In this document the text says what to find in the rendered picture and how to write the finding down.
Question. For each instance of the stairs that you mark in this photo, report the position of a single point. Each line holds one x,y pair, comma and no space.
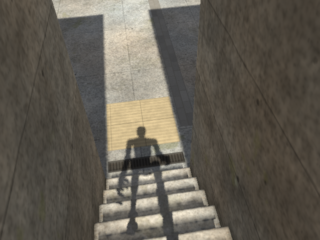
161,205

